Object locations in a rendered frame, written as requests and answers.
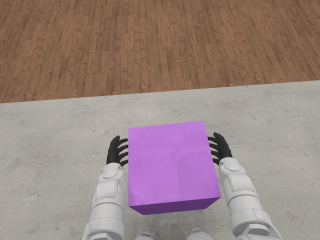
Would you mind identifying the robot left hand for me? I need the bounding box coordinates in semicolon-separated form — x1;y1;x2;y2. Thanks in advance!
106;135;129;167

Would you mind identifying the robot right hand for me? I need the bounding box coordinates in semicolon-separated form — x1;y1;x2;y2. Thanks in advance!
207;132;233;166

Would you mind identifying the robot right shin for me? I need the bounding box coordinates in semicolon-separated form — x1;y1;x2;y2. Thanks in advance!
190;228;201;235

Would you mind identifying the left robot forearm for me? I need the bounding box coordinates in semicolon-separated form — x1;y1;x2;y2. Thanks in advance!
82;162;127;240

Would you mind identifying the right robot forearm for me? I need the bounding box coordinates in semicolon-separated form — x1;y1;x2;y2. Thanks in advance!
218;157;283;240

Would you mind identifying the carton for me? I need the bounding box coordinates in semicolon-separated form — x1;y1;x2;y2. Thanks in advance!
128;120;222;215

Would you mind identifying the robot shin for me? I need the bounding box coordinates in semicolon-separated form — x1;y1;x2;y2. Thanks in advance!
190;228;201;235
141;232;152;238

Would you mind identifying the robot left shin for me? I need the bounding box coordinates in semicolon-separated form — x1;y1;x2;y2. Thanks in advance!
141;232;152;238

